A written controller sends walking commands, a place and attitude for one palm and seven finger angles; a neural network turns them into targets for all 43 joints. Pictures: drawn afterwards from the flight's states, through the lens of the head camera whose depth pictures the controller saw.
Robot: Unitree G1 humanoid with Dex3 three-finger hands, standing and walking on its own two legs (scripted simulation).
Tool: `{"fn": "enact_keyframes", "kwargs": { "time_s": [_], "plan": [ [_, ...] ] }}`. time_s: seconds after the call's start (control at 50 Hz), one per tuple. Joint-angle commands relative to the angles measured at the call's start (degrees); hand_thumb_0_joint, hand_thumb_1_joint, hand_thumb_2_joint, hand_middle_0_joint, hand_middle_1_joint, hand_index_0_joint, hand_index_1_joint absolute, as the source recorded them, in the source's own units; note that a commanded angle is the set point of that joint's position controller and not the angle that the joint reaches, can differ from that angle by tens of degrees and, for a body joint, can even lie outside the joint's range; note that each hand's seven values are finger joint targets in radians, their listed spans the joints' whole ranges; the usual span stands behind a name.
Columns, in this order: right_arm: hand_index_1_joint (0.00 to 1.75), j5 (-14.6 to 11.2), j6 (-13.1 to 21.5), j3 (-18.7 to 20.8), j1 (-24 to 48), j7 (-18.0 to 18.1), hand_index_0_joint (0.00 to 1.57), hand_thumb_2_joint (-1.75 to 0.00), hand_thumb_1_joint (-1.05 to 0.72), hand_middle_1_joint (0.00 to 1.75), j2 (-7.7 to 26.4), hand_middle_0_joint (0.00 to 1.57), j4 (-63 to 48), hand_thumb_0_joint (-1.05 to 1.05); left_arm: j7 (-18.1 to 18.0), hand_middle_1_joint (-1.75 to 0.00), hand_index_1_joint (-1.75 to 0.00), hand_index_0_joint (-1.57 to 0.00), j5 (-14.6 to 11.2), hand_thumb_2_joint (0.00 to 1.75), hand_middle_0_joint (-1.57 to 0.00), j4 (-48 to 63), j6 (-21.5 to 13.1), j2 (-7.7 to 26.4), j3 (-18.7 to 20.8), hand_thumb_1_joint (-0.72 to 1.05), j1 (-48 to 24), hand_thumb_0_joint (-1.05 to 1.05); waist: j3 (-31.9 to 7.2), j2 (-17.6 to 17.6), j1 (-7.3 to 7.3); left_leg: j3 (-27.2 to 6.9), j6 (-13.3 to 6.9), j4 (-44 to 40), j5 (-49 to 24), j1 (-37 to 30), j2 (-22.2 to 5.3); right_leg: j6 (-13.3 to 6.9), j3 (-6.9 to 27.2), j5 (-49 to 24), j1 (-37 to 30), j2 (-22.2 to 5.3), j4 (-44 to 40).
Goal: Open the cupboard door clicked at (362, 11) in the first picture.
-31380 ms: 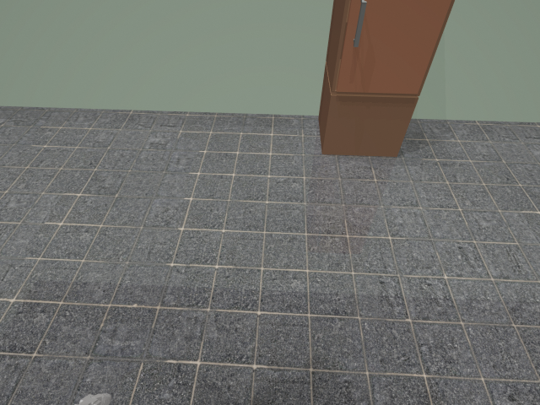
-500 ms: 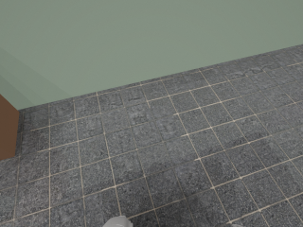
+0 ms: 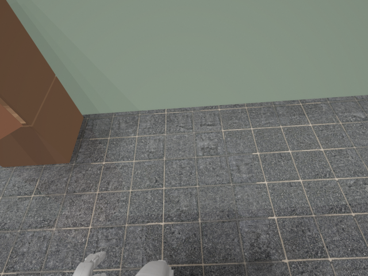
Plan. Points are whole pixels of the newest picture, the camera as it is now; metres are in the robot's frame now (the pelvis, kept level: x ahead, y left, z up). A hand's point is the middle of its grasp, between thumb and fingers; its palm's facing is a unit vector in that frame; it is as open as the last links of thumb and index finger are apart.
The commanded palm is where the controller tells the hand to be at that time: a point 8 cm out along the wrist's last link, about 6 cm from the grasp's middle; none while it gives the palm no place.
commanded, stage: turn to face it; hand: left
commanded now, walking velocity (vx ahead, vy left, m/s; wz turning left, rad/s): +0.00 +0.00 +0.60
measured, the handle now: out of the picture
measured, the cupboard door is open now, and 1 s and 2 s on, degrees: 44 44 44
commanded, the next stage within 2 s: take the last steps up to it in 1.24 s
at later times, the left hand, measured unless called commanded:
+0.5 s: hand out of the picture +0.00 +0.23 -0.17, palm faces +0.36 -0.89 -0.27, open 7.4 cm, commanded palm none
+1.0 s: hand out of the picture +0.00 +0.15 -0.16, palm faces +0.61 -0.76 -0.23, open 7.4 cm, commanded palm none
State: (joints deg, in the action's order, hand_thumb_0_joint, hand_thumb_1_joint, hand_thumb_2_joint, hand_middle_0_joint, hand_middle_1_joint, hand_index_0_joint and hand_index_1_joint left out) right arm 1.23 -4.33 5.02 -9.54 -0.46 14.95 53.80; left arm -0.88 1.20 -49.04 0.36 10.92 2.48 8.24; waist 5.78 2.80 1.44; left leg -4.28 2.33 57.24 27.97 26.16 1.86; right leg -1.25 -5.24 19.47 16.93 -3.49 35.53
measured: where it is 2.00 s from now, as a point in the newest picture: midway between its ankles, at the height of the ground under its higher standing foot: outside the picture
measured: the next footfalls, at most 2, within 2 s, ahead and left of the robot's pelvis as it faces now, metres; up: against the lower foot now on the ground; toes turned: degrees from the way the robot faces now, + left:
left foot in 0.34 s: +0.02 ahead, +0.12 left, +0.00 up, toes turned +20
right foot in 0.70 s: +0.13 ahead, -0.13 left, +0.00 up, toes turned +22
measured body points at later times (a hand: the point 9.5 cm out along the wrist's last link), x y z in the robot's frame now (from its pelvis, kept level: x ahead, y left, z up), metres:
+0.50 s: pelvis +0.02 +0.00 +0.00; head +0.07 +0.03 +0.45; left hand -0.02 +0.28 -0.15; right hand +0.21 -0.20 -0.13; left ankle -0.02 +0.11 -0.73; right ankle +0.02 -0.14 -0.66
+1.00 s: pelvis +0.06 -0.04 +0.01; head +0.11 -0.01 +0.45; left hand -0.04 +0.19 -0.14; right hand +0.29 -0.19 -0.14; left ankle -0.03 +0.06 -0.70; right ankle +0.09 -0.14 -0.73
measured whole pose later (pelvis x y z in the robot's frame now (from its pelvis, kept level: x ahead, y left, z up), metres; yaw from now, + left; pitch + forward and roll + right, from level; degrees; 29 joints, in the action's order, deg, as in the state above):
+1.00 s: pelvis +0.06 -0.04 +0.01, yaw +38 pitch +1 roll +2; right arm 0.9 -4.1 4.0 -7.1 -1.4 13.5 54.1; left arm -1.0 1.7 -51.4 0.2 10.7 2.7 12.4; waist 6.1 -2.0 0.1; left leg 3.8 2.9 45.4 25.6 21.4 -0.9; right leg 0.3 -13.3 19.7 11.8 -8.1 31.3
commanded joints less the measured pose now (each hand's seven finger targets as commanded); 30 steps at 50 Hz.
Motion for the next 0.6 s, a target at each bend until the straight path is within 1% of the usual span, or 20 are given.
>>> {"fn": "enact_keyframes", "kwargs": {
  "time_s": [0.0, 0.02, 0.04, 0.1, 0.14, 0.2, 0.24, 0.26, 0.28, 0.3, 0.32, 0.34, 0.36, 0.38, 0.4, 0.42, 0.44, 0.48, 0.54, 0.58],
  "plan": [
    [0.30, -0.3, 0.8, 0.9, 0.9, -1.1, 0.20, -0.90, -0.90, 0.30, 2.6, 0.20, -4.2, 0.00, -1.3, -0.30, -0.30, -0.20, 0.1, 0.90, -0.20, 3.6, -1.0, 9.0, 2.2, 0.90, 0.6, 0.00, -5.6, -14.3, 0.03, 2.4, 1.0, 15.0, -4.8, 6.6, -3.3, -4.3, 6.1, -22.2, -6.6, -14.7, -16.6],
    [0.30, -0.3, 0.7, 0.7, 1.4, -1.2, 0.20, -0.90, -0.90, 0.30, 2.3, 0.20, -4.1, 0.00, -1.3, -0.30, -0.30, -0.20, 0.1, 0.90, -0.20, 3.7, -1.2, 8.8, 2.1, 0.90, 1.5, 0.00, -5.6, -13.9, -0.33, 3.4, 1.3, 12.4, -5.4, 6.2, -3.3, -3.9, 4.2, -24.7, -7.8, -14.3, -16.2],
    [0.30, -0.3, 0.7, 0.5, 2.1, -1.3, 0.20, -0.90, -0.90, 0.30, 2.0, 0.20, -4.0, 0.00, -1.3, -0.30, -0.30, -0.20, 0.1, 0.90, -0.20, 3.1, -1.3, 9.0, 2.3, 0.90, 2.9, 0.00, -6.3, -13.6, -1.03, 4.4, 1.6, 9.1, -5.0, 5.9, -3.3, -4.0, 3.1, -27.2, -9.9, -14.5, -15.7],
    [0.30, -0.5, 0.8, 0.0, 5.0, -1.3, 0.20, -0.90, -0.90, 0.30, 1.2, 0.20, -4.4, 0.00, -1.4, -0.30, -0.30, -0.20, 0.2, 0.90, -0.20, 1.1, -1.5, 10.0, 2.8, 0.90, 7.3, 0.00, -7.4, -11.6, -3.14, 6.5, 1.7, 0.4, -2.7, 5.2, -3.0, -4.9, 1.7, -34.8, -16.3, -16.2, -13.7],
    [0.30, -0.5, 1.1, -0.4, 6.3, -1.3, 0.20, -0.90, -0.90, 0.30, 0.6, 0.20, -4.9, 0.00, -1.3, -0.30, -0.30, -0.20, 0.3, 0.90, -0.20, 0.8, -1.4, 10.8, 3.2, 0.90, 8.7, 0.00, -7.4, -12.5, -3.81, 8.0, 1.4, -5.4, -1.9, 3.9, -3.0, -5.3, 0.5, -38.5, -17.5, -17.1, -12.4],
    [0.30, -0.7, 1.7, -0.7, 6.5, -1.2, 0.20, -0.90, -0.90, 0.30, 0.3, 0.20, -5.5, 0.00, -1.2, -0.30, -0.30, -0.20, 0.6, 0.90, -0.20, 0.0, -1.2, 11.8, 3.9, 0.90, 8.9, 0.00, -8.1, -14.0, -4.21, 9.6, 0.3, -13.4, -1.0, -0.2, -3.0, -5.6, -0.3, -39.3, -17.3, -18.9, -9.9],
    [0.30, -0.7, 1.9, -0.7, 5.3, -1.1, 0.20, -0.90, -0.90, 0.30, 0.8, 0.20, -5.4, 0.00, -0.9, -0.30, -0.30, -0.20, 0.5, 0.90, -0.20, -0.2, -0.9, 12.8, 4.1, 0.90, 8.6, 0.00, -7.9, -13.8, -3.32, 11.3, -0.4, -18.8, -4.3, -4.3, -2.0, -4.4, -1.9, -38.8, -15.2, -18.8, -7.7],
    [0.30, -0.5, 2.1, -0.6, 3.9, -1.0, 0.20, -0.90, -0.90, 0.30, 1.5, 0.20, -5.2, 0.00, -0.7, -0.30, -0.30, -0.20, 0.2, 0.90, -0.20, -0.2, -0.9, 12.8, 4.2, 0.90, 8.3, 0.00, -8.9, -12.8, -2.39, 11.6, -0.9, -23.0, -7.6, -8.1, -1.6, -3.2, -3.2, -37.5, -13.6, -18.3, -5.2],
    [0.30, -0.3, 2.3, -0.2, 1.2, -1.0, 0.20, -0.90, -0.90, 0.30, 2.8, 0.20, -4.8, 0.00, -0.5, -0.30, -0.30, -0.20, -0.1, 0.90, -0.20, 0.0, -0.8, 13.0, 4.3, 0.90, 7.3, 0.00, -9.6, -11.3, -0.32, 11.3, -1.7, -28.6, -12.8, -14.4, -1.8, -1.2, -5.4, -34.3, -9.6, -17.6, -0.7],
    [0.30, 0.0, 2.7, 0.8, -2.6, -1.0, 0.20, -0.90, -0.90, 0.30, 6.7, 0.20, -4.1, 0.00, -0.2, -0.30, -0.30, -0.20, -0.4, 0.90, -0.20, 0.8, -0.6, 11.4, 4.0, 0.90, 6.5, 0.00, -12.5, -2.4, 1.95, 2.5, -4.8, -33.1, -25.4, -24.3, -8.4, 1.9, -7.5, -23.3, -0.4, -14.1, 9.9],
    [0.30, 0.5, 2.8, 2.6, -6.9, -0.4, 0.20, -0.90, -0.90, 0.30, 13.6, 0.20, -3.9, 0.00, 0.2, -0.30, -0.30, -0.20, -0.8, 0.90, -0.20, 3.8, -0.3, 7.3, 2.8, 0.90, 3.9, 0.00, -12.6, 15.5, 4.53, -19.2, -14.4, -35.2, -49.5, -31.0, -24.6, 6.1, -7.2, 17.1, 16.3, -5.1, 23.5],
    [0.30, 0.2, 2.3, 2.4, -10.0, -0.1, 0.20, -0.90, -0.90, 0.30, 14.8, 0.20, -2.5, 0.00, -0.4, -0.30, -0.30, -0.20, 0.0, 0.90, -0.20, 6.0, 0.5, 8.3, 2.5, 0.90, -0.1, 0.00, -11.7, 7.9, 5.36, -19.2, -18.1, -35.1, -46.3, -26.7, -27.9, 5.0, 0.5, 20.8, 17.4, -4.2, 28.7],
    [0.30, 0.3, 2.8, 2.2, -8.1, 0.7, 0.20, -0.90, -0.90, 0.30, 13.4, 0.20, -2.9, 0.00, -0.7, -0.30, -0.30, -0.20, 0.0, 0.90, -0.20, 5.2, 0.9, 7.1, 2.6, 0.90, -1.2, 0.00, -12.2, 11.3, 4.16, -18.4, -16.8, -35.4, -43.2, -25.7, -24.1, 5.2, 3.1, 17.4, 19.5, -4.2, 30.8],
    [0.30, 0.3, 2.9, 1.7, -5.0, 1.3, 0.20, -0.90, -0.90, 0.30, 11.6, 0.20, -3.9, 0.00, -0.5, -0.30, -0.30, -0.20, -0.1, 0.90, -0.20, 4.3, 1.0, 7.8, 2.9, 0.90, -1.2, 0.00, -10.0, 11.5, 3.13, -15.4, -15.2, -36.1, -40.3, -22.2, -21.4, 5.3, 4.7, 13.1, 19.4, -4.0, 32.3],
    [0.30, 0.3, 3.1, 1.1, -1.8, 1.5, 0.20, -0.90, -0.90, 0.30, 10.0, 0.20, -4.7, 0.00, -0.1, -0.30, -0.30, -0.20, -0.1, 0.90, -0.20, 3.2, 1.0, 8.0, 2.9, 0.90, -0.5, 0.00, -8.8, 8.8, 1.34, -12.1, -13.5, -36.5, -38.8, -19.3, -18.8, 5.6, 5.3, 8.9, 17.8, -4.0, 32.3],
    [0.30, 0.3, 3.3, 0.7, 0.1, 1.5, 0.20, -0.90, -0.90, 0.30, 9.3, 0.20, -5.2, 0.00, 0.2, -0.30, -0.30, -0.20, -0.1, 0.90, -0.20, 2.2, 1.1, 7.9, 3.0, 0.90, 1.5, 0.00, -8.7, 6.4, -0.08, -9.4, -12.5, -36.5, -39.3, -18.6, -17.1, 5.8, 5.1, 6.6, 16.5, -3.5, 31.5],
    [0.30, 0.3, 3.6, 0.6, 0.0, 1.5, 0.20, -0.90, -0.90, 0.30, 8.9, 0.20, -5.3, 0.00, 0.3, -0.30, -0.30, -0.20, -0.1, 0.90, -0.20, 1.8, 1.2, 7.7, 2.9, 0.90, 2.1, 0.00, -8.7, 4.3, -0.46, -8.4, -12.1, -36.2, -40.6, -18.5, -15.9, 5.9, 4.9, 5.5, 15.4, -2.9, 29.8],
    [0.30, 0.3, 3.7, 0.6, -0.5, 1.4, 0.20, -0.90, -0.90, 0.30, 9.4, 0.20, -4.9, 0.00, 0.2, -0.30, -0.30, -0.20, -0.3, 0.90, -0.20, 1.9, 1.2, 7.1, 2.7, 0.90, 2.3, 0.00, -9.4, 3.1, -0.65, -7.8, -12.0, -35.6, -42.0, -19.4, -15.1, 6.1, 4.4, 5.6, 13.5, -2.0, 24.8],
    [0.30, 0.5, 3.3, 1.0, 0.2, 1.1, 0.20, -0.90, -0.90, 0.30, 9.7, 0.20, -4.8, 0.00, 0.2, -0.30, -0.30, -0.20, -0.4, 0.90, -0.20, 2.7, 1.2, 6.8, 2.4, 0.90, 1.6, 0.00, -8.9, 5.9, -0.51, -8.2, -11.6, -35.1, -37.6, -16.3, -13.9, 6.0, 3.3, 6.4, 8.6, -0.3, 15.9],
    [0.30, 0.5, 2.9, 1.3, 1.7, 1.0, 0.20, -0.90, -0.90, 0.30, 9.9, 0.20, -5.3, 0.00, 0.2, -0.30, -0.30, -0.20, -0.6, 0.90, -0.20, 2.8, 0.8, 6.6, 2.3, 0.90, 3.1, 0.00, -9.1, 7.0, -1.20, -9.8, -11.0, -33.4, -36.3, -14.2, -13.1, 5.7, 2.0, 5.3, 3.6, 1.6, 7.8]
  ]
}}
